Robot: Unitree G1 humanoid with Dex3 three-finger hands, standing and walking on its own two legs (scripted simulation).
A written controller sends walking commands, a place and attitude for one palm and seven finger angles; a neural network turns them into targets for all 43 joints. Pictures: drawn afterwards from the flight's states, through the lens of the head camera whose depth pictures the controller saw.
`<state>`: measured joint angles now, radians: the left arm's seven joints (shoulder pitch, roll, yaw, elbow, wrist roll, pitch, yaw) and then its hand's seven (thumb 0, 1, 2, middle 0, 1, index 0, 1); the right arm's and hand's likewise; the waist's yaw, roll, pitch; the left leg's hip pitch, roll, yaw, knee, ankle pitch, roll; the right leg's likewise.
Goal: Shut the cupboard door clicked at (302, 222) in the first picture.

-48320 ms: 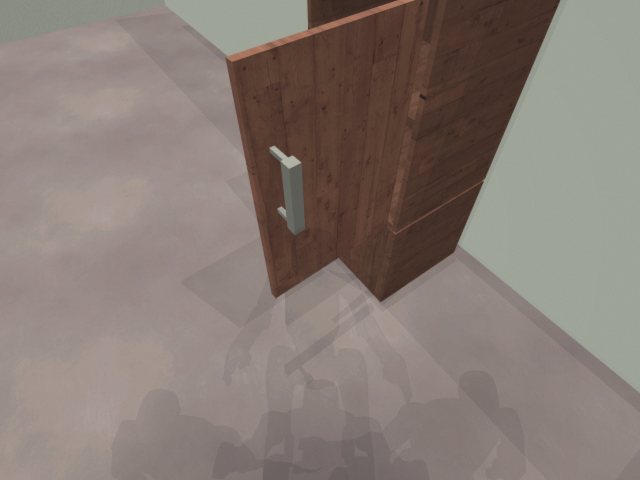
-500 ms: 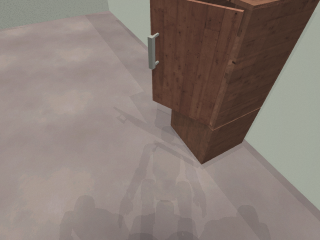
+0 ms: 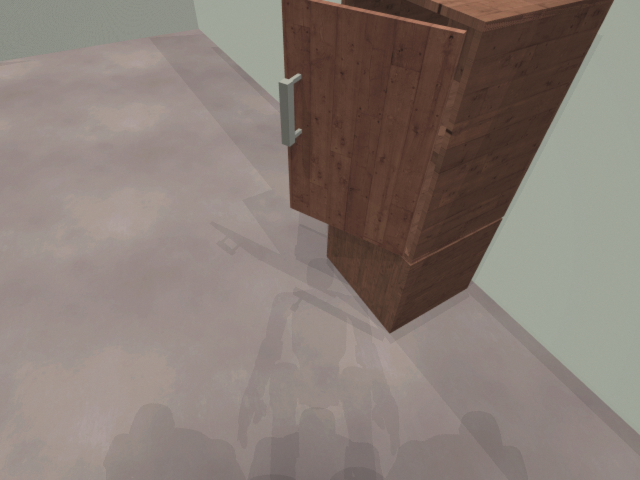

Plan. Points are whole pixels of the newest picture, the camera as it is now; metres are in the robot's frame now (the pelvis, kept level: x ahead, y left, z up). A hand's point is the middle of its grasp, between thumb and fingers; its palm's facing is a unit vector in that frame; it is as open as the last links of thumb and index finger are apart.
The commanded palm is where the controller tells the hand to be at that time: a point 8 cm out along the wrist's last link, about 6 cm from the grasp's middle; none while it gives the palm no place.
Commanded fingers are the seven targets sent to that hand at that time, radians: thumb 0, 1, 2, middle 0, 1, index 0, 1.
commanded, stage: look to check the result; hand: left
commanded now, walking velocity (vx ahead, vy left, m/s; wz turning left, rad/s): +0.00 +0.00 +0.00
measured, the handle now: (292, 110) +0.91 +0.11 +0.01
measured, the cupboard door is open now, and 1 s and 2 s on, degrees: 27 27 27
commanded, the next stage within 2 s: walk to a spot facing it in 0.60 s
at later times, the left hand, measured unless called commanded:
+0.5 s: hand out of the picture -0.01 +0.16 -0.18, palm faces +0.03 -0.98 -0.18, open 7.4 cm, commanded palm none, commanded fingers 0.00 0.90 0.90 -0.20 -0.30 -0.20 -0.30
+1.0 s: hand out of the picture +0.01 +0.18 -0.20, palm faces +0.15 -0.97 -0.20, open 7.4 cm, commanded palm none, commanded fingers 0.00 0.90 0.90 -0.20 -0.30 -0.20 -0.30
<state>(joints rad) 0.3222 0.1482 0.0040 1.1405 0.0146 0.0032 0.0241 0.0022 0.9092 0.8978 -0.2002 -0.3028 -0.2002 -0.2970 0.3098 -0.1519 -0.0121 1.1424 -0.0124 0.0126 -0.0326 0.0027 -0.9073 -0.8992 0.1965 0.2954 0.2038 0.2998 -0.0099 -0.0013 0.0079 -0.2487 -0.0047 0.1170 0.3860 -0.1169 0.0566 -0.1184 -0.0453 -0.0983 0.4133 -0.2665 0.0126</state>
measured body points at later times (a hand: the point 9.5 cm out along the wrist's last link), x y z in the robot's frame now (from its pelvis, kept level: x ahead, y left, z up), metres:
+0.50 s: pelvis +0.02 -0.01 +0.00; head +0.03 +0.00 +0.45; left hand -0.01 +0.21 -0.16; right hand +0.01 -0.23 -0.16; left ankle +0.06 +0.08 -0.74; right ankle -0.03 -0.12 -0.74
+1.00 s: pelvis +0.03 +0.00 -0.02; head +0.06 +0.01 +0.43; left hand +0.00 +0.23 -0.18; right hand +0.03 -0.23 -0.17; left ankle +0.06 +0.08 -0.74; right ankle -0.03 -0.12 -0.74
